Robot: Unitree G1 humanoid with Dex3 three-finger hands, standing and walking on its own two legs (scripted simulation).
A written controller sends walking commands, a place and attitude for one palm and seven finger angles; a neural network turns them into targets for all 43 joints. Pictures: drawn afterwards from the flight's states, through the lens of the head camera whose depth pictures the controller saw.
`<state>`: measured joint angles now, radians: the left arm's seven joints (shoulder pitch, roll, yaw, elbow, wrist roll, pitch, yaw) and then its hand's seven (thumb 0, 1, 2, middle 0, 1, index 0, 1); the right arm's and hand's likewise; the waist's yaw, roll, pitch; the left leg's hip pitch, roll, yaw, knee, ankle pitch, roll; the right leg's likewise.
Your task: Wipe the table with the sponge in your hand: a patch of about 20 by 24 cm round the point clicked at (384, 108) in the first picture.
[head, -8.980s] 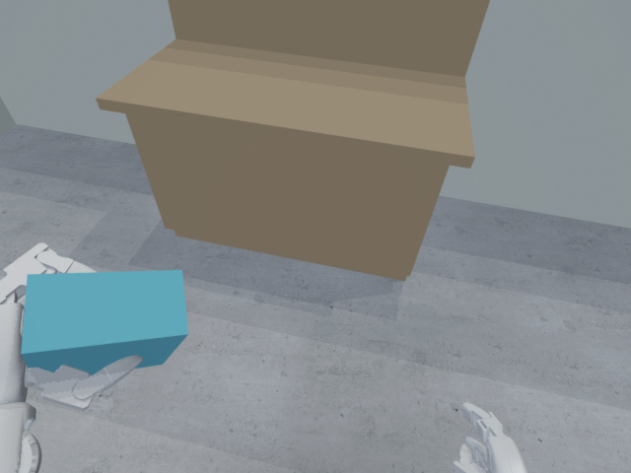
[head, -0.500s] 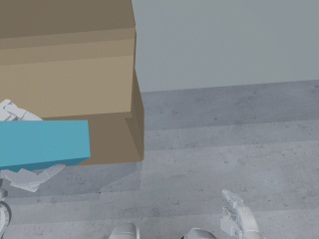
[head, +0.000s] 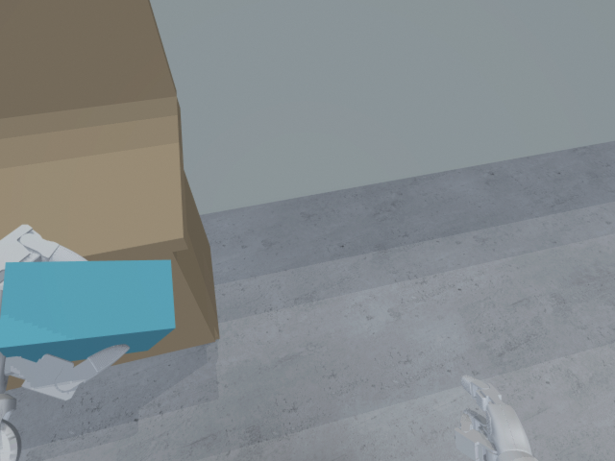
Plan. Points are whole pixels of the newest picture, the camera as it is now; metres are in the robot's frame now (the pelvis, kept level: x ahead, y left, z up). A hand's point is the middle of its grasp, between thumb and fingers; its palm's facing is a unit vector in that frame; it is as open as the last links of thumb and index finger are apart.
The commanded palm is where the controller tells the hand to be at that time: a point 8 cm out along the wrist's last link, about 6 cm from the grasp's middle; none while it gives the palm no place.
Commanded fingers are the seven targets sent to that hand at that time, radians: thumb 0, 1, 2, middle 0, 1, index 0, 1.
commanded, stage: turn to face it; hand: left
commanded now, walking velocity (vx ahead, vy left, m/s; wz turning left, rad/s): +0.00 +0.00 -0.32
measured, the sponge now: (114, 313) +0.23 +0.20 +0.15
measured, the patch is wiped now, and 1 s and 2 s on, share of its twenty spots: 0.00 0.00 0.00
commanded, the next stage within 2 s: take the last steps up to it in 0.24 s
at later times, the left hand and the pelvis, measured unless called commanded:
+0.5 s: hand (158, 327) +0.21 +0.15 +0.16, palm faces +0.12 -0.83 -0.54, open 10.2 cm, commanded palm +0.15 +0.23 +0.17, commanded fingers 0.00 0.10 1.30 -1.20 -1.60 -1.20 -1.60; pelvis -0.06 -0.03 -0.01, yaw -9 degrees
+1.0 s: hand (128, 306) +0.23 +0.18 +0.16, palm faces +0.30 -0.85 -0.43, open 10.2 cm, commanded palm +0.16 +0.25 +0.17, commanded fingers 0.00 0.10 1.30 -1.20 -1.60 -1.20 -1.60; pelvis -0.02 -0.02 -0.02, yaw -4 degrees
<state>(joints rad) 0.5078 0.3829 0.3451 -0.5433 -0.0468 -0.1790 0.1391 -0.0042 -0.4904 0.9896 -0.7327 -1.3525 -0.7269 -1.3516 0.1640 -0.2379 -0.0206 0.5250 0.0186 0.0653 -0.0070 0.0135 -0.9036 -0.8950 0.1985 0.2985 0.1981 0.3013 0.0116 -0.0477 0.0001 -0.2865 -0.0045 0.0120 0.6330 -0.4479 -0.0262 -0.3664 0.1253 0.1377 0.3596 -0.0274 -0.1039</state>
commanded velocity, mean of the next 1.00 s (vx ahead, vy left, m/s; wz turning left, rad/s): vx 0.19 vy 0.10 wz -0.03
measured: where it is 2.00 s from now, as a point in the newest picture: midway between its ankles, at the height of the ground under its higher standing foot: outside the picture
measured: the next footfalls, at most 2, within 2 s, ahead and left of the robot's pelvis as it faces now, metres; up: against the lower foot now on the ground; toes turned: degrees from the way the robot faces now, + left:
left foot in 0.06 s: -0.02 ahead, +0.16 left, +0.00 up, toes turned +1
right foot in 0.30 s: +0.02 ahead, -0.12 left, +0.00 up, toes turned -9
